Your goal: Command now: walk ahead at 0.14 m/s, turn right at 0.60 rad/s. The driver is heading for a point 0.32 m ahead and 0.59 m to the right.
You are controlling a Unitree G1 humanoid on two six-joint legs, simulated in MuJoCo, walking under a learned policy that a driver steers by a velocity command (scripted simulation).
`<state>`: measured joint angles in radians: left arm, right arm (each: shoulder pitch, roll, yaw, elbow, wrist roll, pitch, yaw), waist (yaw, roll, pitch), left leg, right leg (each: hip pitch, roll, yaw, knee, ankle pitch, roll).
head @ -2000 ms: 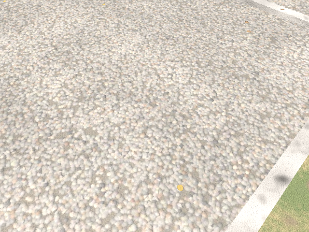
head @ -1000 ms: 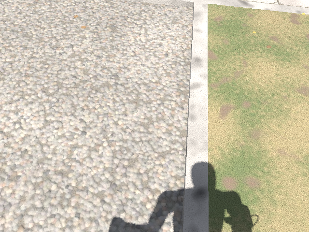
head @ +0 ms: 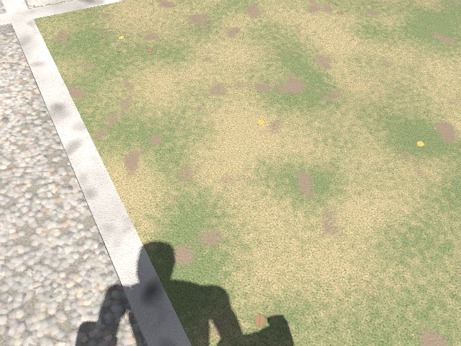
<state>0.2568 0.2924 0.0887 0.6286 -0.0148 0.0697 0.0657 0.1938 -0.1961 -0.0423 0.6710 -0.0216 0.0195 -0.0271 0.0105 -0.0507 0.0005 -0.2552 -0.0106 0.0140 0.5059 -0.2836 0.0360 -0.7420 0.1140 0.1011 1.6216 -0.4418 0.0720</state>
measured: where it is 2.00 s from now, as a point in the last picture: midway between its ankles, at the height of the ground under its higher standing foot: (331, 310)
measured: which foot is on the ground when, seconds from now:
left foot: down 0.00-0.36, up 0.38-0.86, down 0.88-1.00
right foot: up 0.00-0.34, down 0.36-0.88, up 0.90-1.00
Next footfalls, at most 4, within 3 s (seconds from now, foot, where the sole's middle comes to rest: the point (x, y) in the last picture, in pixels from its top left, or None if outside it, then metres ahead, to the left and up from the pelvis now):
0.36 right None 0.14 -0.22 -0.73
0.88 left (261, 320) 0.55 -0.10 -0.73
1.34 right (358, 317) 0.58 -0.38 -0.73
1.76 left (286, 280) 0.68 -0.18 -0.73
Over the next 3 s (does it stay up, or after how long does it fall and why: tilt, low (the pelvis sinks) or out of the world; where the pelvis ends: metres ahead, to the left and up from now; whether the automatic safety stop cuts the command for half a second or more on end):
stays up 0.78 -0.69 0.05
